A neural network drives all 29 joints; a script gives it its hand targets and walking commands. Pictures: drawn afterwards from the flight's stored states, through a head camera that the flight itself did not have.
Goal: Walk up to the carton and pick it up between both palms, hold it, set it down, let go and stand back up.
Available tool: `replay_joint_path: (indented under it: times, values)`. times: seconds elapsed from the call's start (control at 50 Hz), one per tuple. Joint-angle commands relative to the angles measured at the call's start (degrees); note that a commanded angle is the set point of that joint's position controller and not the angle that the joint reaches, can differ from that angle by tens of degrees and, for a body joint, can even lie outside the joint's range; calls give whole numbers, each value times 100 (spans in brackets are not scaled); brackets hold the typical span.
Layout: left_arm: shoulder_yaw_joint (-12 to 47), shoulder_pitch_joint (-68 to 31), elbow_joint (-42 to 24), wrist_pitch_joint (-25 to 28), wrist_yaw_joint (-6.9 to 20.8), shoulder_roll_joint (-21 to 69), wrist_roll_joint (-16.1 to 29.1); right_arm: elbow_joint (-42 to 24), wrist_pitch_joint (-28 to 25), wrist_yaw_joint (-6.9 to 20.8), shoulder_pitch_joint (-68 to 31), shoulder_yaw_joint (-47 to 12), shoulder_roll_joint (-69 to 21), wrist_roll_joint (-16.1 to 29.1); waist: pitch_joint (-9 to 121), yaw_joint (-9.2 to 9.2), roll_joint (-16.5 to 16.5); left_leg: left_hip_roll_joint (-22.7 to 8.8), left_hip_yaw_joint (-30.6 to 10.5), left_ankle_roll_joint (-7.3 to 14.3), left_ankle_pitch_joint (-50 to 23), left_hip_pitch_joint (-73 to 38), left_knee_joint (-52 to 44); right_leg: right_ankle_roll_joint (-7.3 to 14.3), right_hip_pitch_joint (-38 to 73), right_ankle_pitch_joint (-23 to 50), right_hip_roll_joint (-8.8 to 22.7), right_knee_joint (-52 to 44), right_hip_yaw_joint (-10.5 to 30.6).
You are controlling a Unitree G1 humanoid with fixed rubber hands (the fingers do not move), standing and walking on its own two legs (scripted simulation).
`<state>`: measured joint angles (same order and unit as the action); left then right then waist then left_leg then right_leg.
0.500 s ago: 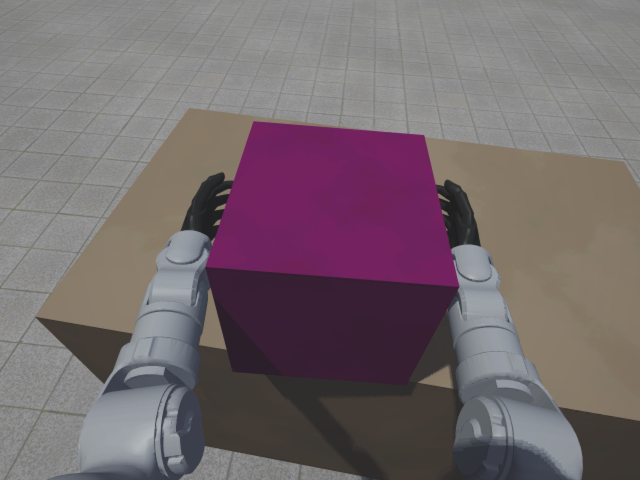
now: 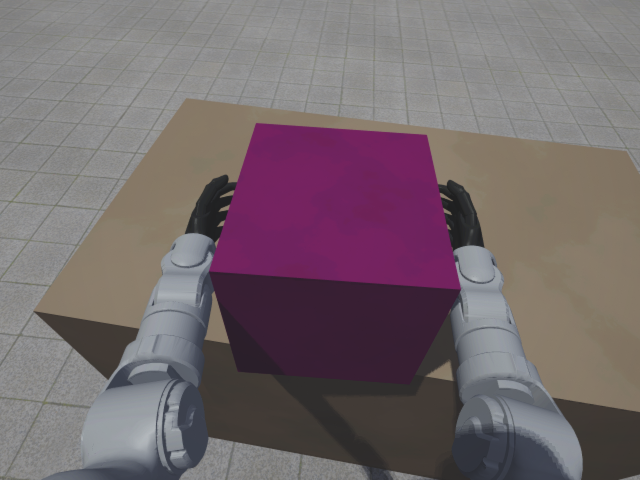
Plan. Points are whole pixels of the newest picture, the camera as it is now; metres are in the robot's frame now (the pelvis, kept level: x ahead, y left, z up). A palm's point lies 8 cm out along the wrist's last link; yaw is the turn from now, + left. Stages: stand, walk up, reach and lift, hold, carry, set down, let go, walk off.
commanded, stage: set down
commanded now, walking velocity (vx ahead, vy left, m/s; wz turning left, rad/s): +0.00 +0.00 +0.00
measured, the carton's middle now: (332, 253) +0.42 -0.03 +0.04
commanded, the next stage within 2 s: none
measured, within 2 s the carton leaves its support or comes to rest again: neither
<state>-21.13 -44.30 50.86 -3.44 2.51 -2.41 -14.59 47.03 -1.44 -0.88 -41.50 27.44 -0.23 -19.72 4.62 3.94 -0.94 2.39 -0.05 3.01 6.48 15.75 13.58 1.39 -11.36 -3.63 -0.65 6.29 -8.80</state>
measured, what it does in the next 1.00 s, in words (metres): stands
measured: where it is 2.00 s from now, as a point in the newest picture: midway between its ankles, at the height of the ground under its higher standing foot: outside the picture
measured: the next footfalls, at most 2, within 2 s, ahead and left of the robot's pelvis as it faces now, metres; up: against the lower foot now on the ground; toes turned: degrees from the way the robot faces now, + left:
none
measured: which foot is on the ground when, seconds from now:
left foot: down 0.00-1.00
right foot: down 0.00-1.00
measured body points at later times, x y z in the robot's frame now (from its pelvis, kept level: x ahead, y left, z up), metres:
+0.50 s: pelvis -0.01 -0.01 +0.00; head +0.05 +0.00 +0.45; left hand +0.44 +0.14 +0.07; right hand +0.41 -0.20 +0.08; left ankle -0.01 +0.08 -0.75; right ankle -0.02 -0.10 -0.75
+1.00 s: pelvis -0.01 -0.01 +0.00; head +0.05 -0.01 +0.45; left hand +0.43 +0.14 +0.07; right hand +0.40 -0.20 +0.08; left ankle -0.01 +0.08 -0.75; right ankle -0.02 -0.10 -0.75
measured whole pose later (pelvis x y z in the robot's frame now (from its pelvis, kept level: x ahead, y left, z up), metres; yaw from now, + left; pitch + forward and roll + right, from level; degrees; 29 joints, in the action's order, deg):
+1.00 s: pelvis -0.01 -0.01 +0.00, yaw +1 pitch +9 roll +0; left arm -29.2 -46.1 49.9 1.5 8.3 -1.3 -20.6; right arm 40.1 -3.8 1.8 -41.5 35.0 -5.3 -26.6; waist 1.2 3.3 -0.1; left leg 2.3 -0.9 2.3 4.3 15.9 11.4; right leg 2.1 -13.1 -3.8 -0.6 7.9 -9.5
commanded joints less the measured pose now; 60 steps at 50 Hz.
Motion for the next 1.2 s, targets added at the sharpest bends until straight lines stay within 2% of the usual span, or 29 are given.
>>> replay_joint_path:
  times: [0.0, 0.04, 0.1, 0.2, 0.34, 0.36, 0.52, 0.74, 0.86, 0.9, 0.96, 1.18]
  values:
    - [1079, -3805, -746, 471, 499, 2415, 60, -742, -385, 466, -3494, -1236, -2566, -157, 3366, 73, -108, -372, -572, -271, -1795, -899, 72, -74, 1915, 2615, 117, 665, 448]
    - [1163, -3865, -893, 546, 493, 2433, 98, -734, -449, 472, -3471, -1242, -2576, -136, 3563, 87, -116, -391, -582, -270, -1999, -973, 100, -64, 1895, 2780, 108, 708, 482]
    - [968, -3775, -657, 553, 512, 2346, -40, -655, -395, 476, -3399, -1112, -2589, -293, 3255, 69, -100, -371, -561, -260, -1598, -834, 15, -75, 1926, 2492, 141, 648, 480]
    - [788, -3709, -523, 582, 536, 2225, -106, -660, -378, 509, -3380, -920, -2532, -399, 3086, 40, -88, -393, -559, -224, -1402, -760, -53, -105, 1850, 2296, 157, 647, 444]
    - [620, -3474, -452, 671, 587, 2164, -272, -592, -408, 490, -3063, -911, -2604, -454, 2892, 45, 9, -366, -529, -166, -1347, -553, -146, -139, 2092, 2528, 179, 713, 496]
    - [605, -3407, -479, 667, 592, 2151, -280, -607, -403, 479, -2986, -907, -2595, -447, 2882, 38, -58, -364, -539, -172, -1363, -521, -166, -133, 2079, 2551, 184, 708, 496]
    - [466, -3281, -365, 725, 636, 2085, -416, -670, -463, 450, -2853, -787, -2574, -577, 2665, 62, 12, -355, -519, -176, -1047, -375, -233, -200, 1982, 2348, 190, 706, 452]
    - [296, -2957, -455, 698, 652, 1939, -582, -744, -396, 540, -2545, -488, -2420, -715, 2310, 64, -100, -408, -525, -274, -691, -694, -264, -193, 1289, 1512, 162, 508, 355]
    - [74, -2779, -359, 721, 728, 1813, -694, -846, -361, 517, -2397, -443, -2439, -786, 2117, 11, 91, -367, -484, -166, -472, -289, -358, -287, 1559, 1627, 201, 570, 398]
    - [74, -2783, -484, 734, 724, 1787, -706, -858, -368, 528, -2331, -443, -2466, -765, 2186, 17, 12, -363, -480, -180, -528, -304, -382, -277, 1574, 1685, 200, 585, 391]
    - [-1, -2768, -428, 713, 729, 1667, -709, -920, -327, 539, -2376, -311, -2343, -836, 2021, 26, 20, -354, -478, -202, -353, -366, -394, -282, 1392, 1368, 190, 548, 362]
    - [-169, -2553, -519, 697, 724, 1315, -720, -1057, -233, 511, -2138, -304, -2057, -728, 1940, -51, 103, -353, -415, -165, -349, -343, -411, -335, 1316, 1321, 173, 578, 398]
